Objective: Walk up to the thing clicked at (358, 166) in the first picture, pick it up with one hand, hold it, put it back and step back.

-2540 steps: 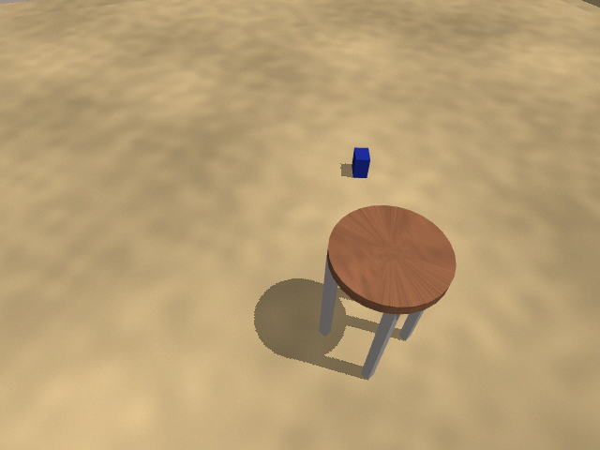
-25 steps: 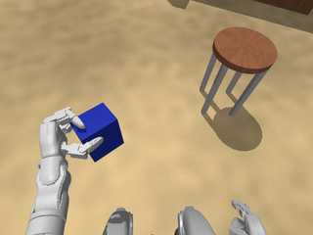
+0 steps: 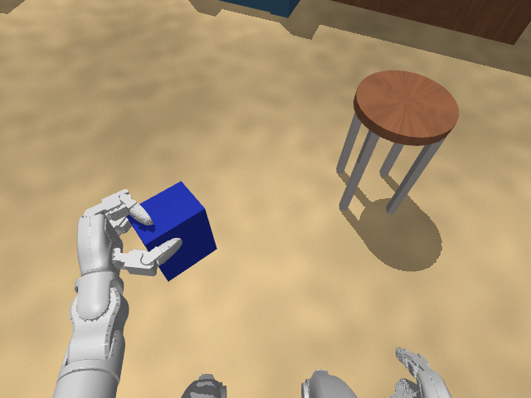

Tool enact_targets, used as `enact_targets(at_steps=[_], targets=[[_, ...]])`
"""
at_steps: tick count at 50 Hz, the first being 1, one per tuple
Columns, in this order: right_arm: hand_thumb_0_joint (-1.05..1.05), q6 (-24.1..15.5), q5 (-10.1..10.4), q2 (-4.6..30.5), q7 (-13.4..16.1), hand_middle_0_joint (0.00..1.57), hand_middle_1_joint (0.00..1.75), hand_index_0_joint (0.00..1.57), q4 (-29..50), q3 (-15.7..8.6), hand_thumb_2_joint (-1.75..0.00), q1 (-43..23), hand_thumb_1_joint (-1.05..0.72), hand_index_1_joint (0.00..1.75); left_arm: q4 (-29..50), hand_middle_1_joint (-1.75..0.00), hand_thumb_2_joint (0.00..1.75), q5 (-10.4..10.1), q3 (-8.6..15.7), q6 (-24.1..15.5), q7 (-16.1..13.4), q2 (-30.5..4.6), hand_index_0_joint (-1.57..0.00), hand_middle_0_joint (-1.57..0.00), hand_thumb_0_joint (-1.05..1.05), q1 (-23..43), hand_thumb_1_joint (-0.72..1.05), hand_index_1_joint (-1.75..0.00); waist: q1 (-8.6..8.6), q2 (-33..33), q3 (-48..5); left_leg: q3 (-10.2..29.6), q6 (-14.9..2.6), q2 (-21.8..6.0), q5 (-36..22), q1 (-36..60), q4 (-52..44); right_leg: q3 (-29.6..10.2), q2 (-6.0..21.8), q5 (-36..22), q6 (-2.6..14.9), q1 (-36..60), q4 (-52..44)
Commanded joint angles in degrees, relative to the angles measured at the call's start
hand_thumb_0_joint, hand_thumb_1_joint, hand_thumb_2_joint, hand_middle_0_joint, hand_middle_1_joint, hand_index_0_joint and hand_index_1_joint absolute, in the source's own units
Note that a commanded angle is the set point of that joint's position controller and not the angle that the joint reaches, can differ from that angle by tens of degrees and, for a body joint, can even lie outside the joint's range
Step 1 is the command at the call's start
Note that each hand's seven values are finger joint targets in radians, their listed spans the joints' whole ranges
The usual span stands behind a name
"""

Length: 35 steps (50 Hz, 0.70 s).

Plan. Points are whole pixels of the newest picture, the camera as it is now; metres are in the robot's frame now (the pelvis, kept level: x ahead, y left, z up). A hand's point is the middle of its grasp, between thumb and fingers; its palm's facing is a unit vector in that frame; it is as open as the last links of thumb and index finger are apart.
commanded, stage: hold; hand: left
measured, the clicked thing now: (174, 232) +0.37 +0.14 +0.00
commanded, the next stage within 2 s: crouch in 1.68 s
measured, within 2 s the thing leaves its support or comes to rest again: neither
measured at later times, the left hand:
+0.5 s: hand (144, 221) +0.35 +0.17 +0.06, palm faces +0.19 -0.98 -0.02, open 7.0 cm
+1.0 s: hand (141, 225) +0.34 +0.17 +0.07, palm faces +0.19 -0.98 -0.02, open 7.0 cm
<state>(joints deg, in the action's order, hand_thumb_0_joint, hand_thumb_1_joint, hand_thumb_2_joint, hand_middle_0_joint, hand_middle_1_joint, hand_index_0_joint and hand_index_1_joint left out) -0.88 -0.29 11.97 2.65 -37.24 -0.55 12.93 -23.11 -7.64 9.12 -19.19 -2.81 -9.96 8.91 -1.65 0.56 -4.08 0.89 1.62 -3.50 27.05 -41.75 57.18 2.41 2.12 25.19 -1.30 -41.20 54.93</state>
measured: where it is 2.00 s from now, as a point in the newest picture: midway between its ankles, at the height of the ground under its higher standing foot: outside the picture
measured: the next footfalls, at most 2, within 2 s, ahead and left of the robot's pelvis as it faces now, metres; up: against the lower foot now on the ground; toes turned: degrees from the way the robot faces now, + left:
none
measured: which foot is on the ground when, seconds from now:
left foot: down 0.00-1.00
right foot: down 0.00-1.00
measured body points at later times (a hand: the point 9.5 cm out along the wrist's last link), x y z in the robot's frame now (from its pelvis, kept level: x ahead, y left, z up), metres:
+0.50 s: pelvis +0.01 +0.00 +0.01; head +0.07 +0.01 +0.46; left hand +0.34 +0.22 +0.06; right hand +0.13 -0.25 -0.10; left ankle +0.01 +0.13 -0.68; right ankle +0.02 -0.14 -0.68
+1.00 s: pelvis +0.01 +0.00 +0.02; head +0.06 +0.00 +0.47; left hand +0.33 +0.22 +0.07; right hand +0.14 -0.24 -0.09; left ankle +0.01 +0.13 -0.68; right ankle +0.02 -0.14 -0.68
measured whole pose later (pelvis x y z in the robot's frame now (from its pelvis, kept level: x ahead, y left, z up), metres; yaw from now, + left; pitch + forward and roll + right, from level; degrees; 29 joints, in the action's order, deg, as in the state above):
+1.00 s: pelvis +0.01 +0.00 +0.02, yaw +0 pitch +7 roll -1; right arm 0.6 -0.2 11.9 1.3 -37.7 -1.1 12.5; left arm -24.0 -7.7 8.4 -20.2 -2.4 -9.0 6.8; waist -1.2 0.6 -2.1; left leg 0.2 1.7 -3.3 24.7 -31.4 48.9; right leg 2.2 2.1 23.0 -1.3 -31.1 46.9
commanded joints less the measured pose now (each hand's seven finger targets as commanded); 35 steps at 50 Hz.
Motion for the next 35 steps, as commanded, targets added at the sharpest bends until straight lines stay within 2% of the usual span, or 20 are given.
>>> enact_targets(at_steps=[1, 5, 6, 9, 11, 13, 18, 19, 20, 22, 23, 24, 25, 26, 27, 29, 30, 31, 33, 35], targets=[[0.00, -1.80, -0.17, 7.65, 0.25, 0.20, 0.30, 0.20, 6.28, -2.83, -0.90, 0.27, -0.91, 0.30, 13.00, -1.31, 1.18, -0.38, 2.78, -4.63, -0.16, -7.23, -1.19, -1.18, 0.00, 15.87, 0.21, -1.31, -0.33, 0.89, -18.09, -0.94, -1.53, 2.64, -14.53, 9.94, -8.60, 0.04, -2.07, -16.28, 1.32, 11.84, -8.09], [0.00, -1.46, -0.20, 7.53, 0.20, 0.20, 0.30, 0.20, 6.70, -2.80, -0.90, 0.08, -0.90, 0.30, 13.66, -1.32, 1.19, 0.02, 2.82, -4.50, -0.22, -7.38, -1.21, -1.20, 0.00, 15.67, 0.24, -1.32, -0.10, 0.75, -18.71, -1.16, -1.54, 2.62, -17.53, 11.49, -9.09, -0.04, -2.07, -19.49, 1.25, 14.05, -8.65], [0.00, -1.48, -0.12, 7.46, 0.13, 0.20, 0.30, 0.20, 6.88, -2.72, -0.90, -0.43, -0.90, 0.30, 13.89, -1.32, 1.19, -0.12, 1.77, -4.51, -0.20, -6.38, -1.21, -1.19, 0.00, 16.26, 0.24, -1.32, -0.25, 0.78, -17.86, -1.22, -1.50, 2.63, -17.08, 11.68, -9.40, 0.02, -2.12, -19.08, 1.23, 13.92, -8.98], [0.00, -1.28, -0.21, 7.60, -0.07, 0.20, 0.30, 0.20, 5.50, -2.88, -0.90, 0.42, -0.90, 0.30, 11.25, -1.33, 1.19, -0.44, 3.33, -4.51, -0.47, -6.86, -1.21, -1.20, 0.00, 14.30, 0.24, -1.33, 0.04, -0.37, -15.78, -1.05, -1.44, 2.59, -16.24, 11.40, -10.31, 0.29, -2.23, -17.73, 1.27, 14.14, -9.44], [0.00, -1.15, -0.34, 7.54, -0.19, 0.20, 0.30, 0.20, 6.18, -2.96, -0.90, 0.41, -0.90, 0.30, 14.06, -1.33, 1.21, 0.11, 2.45, -5.03, -0.52, -6.88, -1.22, -1.21, 0.00, 16.69, 0.25, -1.34, -0.08, 1.73, -18.46, -0.82, -1.11, 2.49, -17.90, 13.69, -10.76, 0.46, -2.34, -18.73, 1.56, 14.48, -9.16], [0.00, -1.08, -0.30, 7.52, -0.25, 0.20, 0.30, 0.20, 5.99, -2.97, -0.90, 0.06, -0.90, 0.30, 13.51, -1.33, 1.19, 0.06, 1.61, -5.08, -0.43, -6.20, -1.21, -1.20, 0.00, 16.75, 0.23, -1.33, -0.31, 1.86, -16.37, -0.91, -1.09, 2.46, -17.18, 13.77, -11.12, 0.49, -2.45, -17.98, 1.57, 13.66, -9.68], [0.00, -1.11, -0.10, 7.43, -0.33, 0.20, 0.30, 0.20, 6.34, -2.89, -0.90, -0.58, -0.91, 0.30, 13.91, -1.34, 1.20, -0.71, 2.47, -5.52, 0.00, -6.63, -1.23, -1.23, 0.00, 15.58, 0.23, -1.35, 0.24, 0.60, -16.67, -1.14, -1.32, 2.66, -16.06, 13.32, -11.74, 0.23, -2.32, -17.49, 1.24, 15.56, -10.71], [0.00, -1.06, -0.13, 7.88, -0.39, 0.20, 0.30, 0.20, 5.79, -3.11, -0.90, -0.09, -0.91, 0.30, 12.40, -1.34, 1.20, -0.88, 2.75, -5.45, 0.07, -6.69, -1.23, -1.22, 0.00, 15.01, 0.22, -1.35, -0.30, 0.77, -16.78, -1.05, -1.23, 2.58, -17.03, 14.41, -11.75, 0.34, -2.49, -18.22, 1.33, 15.36, -10.53], [0.00, -1.14, -0.21, 7.49, -0.45, 0.20, 0.30, 0.20, 6.11, -2.96, -0.90, -0.12, -0.91, 0.30, 15.69, -1.33, 1.19, -0.58, 1.32, -5.62, 0.01, -6.06, -1.23, -1.22, 0.00, 16.67, 0.22, -1.34, -0.16, 1.82, -17.69, -1.06, -1.08, 2.60, -18.66, 15.11, -11.80, 0.42, -2.48, -19.72, 1.38, 16.09, -10.38], [0.00, -0.80, -0.08, 7.64, -0.35, 0.20, 0.30, 0.20, 6.02, -2.91, -0.90, -0.02, -0.91, 0.30, 11.90, -1.34, 1.20, -0.32, 1.84, -4.88, -0.15, -6.03, -1.23, -1.22, 0.00, 13.08, 0.22, -1.35, 0.07, 0.29, -16.84, -1.11, -1.24, 2.57, -19.85, 15.00, -11.69, 0.41, -2.49, -21.07, 1.27, 16.37, -10.74], [0.00, -0.88, -0.12, 7.94, -0.40, 0.20, 0.30, 0.20, 6.21, -3.17, -0.90, 0.02, -0.91, 0.30, 16.39, -1.34, 1.20, -0.56, 1.94, -5.44, -0.16, -6.80, -1.22, -1.21, 0.00, 16.90, 0.22, -1.34, -0.09, 1.24, -17.23, -1.22, -1.21, 2.64, -19.93, 15.24, -11.87, 0.27, -2.42, -21.32, 1.29, 17.14, -10.78], [0.00, -0.83, -0.16, 7.55, -0.42, 0.20, 0.30, 0.20, 6.09, -3.03, -0.90, -0.01, -0.91, 0.30, 15.56, -1.35, 1.21, -0.42, 1.71, -5.52, -0.16, -6.38, -1.23, -1.22, 0.00, 16.43, 0.22, -1.35, 0.03, 0.74, -18.22, -1.01, -1.19, 2.53, -20.95, 15.74, -11.89, 0.47, -2.48, -22.07, 1.32, 17.49, -10.61], [0.00, -0.86, 0.00, 7.68, -0.48, 0.20, 0.30, 0.20, 6.56, -3.04, -0.90, -0.55, -0.91, 0.30, 14.52, -1.35, 1.20, -0.45, 1.02, -5.33, -0.15, -5.40, -1.25, -1.24, 0.00, 15.78, 0.21, -1.36, -0.29, 0.30, -16.04, -0.99, -1.18, 2.48, -19.75, 15.74, -12.40, 0.58, -2.55, -20.75, 1.38, 16.47, -10.85], [0.00, -0.79, -0.11, 7.80, -0.50, 0.20, 0.30, 0.20, 5.57, -3.13, -0.90, -0.06, -0.91, 0.30, 12.58, -1.35, 1.20, -0.77, 2.47, -5.24, -0.17, -6.31, -1.24, -1.23, 0.00, 14.26, 0.21, -1.36, -0.07, 0.86, -15.29, -0.99, -1.17, 2.54, -19.46, 15.35, -12.40, 0.56, -2.60, -20.11, 1.43, 16.17, -10.99], [0.00, -0.74, -0.11, 7.51, -0.61, 0.20, 0.30, 0.20, 5.87, -2.98, -0.90, -0.03, -0.91, 0.30, 11.13, -1.36, 1.20, -0.82, 1.60, -4.96, 0.00, -4.92, -1.24, -1.23, 0.00, 12.87, 0.21, -1.36, -0.08, -0.01, -16.66, -0.95, -1.16, 2.38, -20.45, 15.72, -12.33, 0.64, -2.58, -21.30, 1.35, 17.10, -11.07], [0.00, -0.75, -0.16, 7.75, -0.55, 0.20, 0.30, 0.20, 6.02, -3.24, -0.90, 0.13, -0.91, 0.30, 16.61, -1.37, 1.21, -0.62, 1.65, -5.74, -0.31, -6.22, -1.26, -1.24, 0.00, 17.06, 0.20, -1.37, 0.03, 1.65, -17.99, -1.11, -1.09, 2.51, -21.65, 17.20, -12.45, 0.46, -2.50, -22.43, 1.38, 17.73, -11.09], [0.00, -0.49, -0.10, 7.47, -0.48, 0.20, 0.30, 0.20, 5.83, -2.92, -0.90, 0.15, -0.91, 0.30, 13.64, -1.38, 1.22, -0.62, 2.61, -5.38, -0.30, -6.70, -1.27, -1.26, 0.00, 15.39, 0.22, -1.39, -0.02, 0.68, -15.82, -1.25, -1.26, 2.73, -20.29, 15.88, -12.55, 0.38, -2.38, -21.55, 1.15, 17.59, -11.71], [0.00, -0.60, -0.09, 7.59, -0.55, 0.20, 0.30, 0.20, 6.10, -3.05, -0.90, -0.21, -0.91, 0.30, 14.45, -1.38, 1.22, -0.62, 1.47, -5.38, -0.16, -5.51, -1.26, -1.25, 0.00, 13.69, 0.21, -1.38, 0.27, 0.29, -15.91, -1.26, -1.20, 2.64, -20.52, 16.16, -13.00, 0.48, -2.36, -21.81, 1.19, 18.53, -11.75], [0.00, -0.41, -0.12, 7.55, -0.75, 0.20, 0.30, 0.20, 5.99, -3.15, -0.90, -0.33, -0.91, 0.30, 11.56, -1.39, 1.23, -0.49, 2.26, -5.18, -0.23, -5.70, -1.27, -1.26, 0.00, 12.70, 0.21, -1.39, 0.09, -0.46, -15.15, -1.23, -1.23, 2.51, -20.61, 16.03, -13.05, 0.53, -2.53, -21.65, 1.19, 17.79, -11.92], [0.00, -0.37, -0.04, 7.64, -0.81, 0.20, 0.30, 0.20, 6.30, -3.17, -0.90, -0.62, -0.91, 0.30, 15.62, -1.40, 1.23, -0.76, 2.14, -5.75, -0.22, -6.21, -1.28, -1.27, 0.00, 15.21, 0.20, -1.40, 0.30, 1.13, -16.13, -1.22, -1.14, 2.64, -21.07, 17.17, -13.46, 0.52, -2.45, -22.00, 1.28, 18.55, -11.92]])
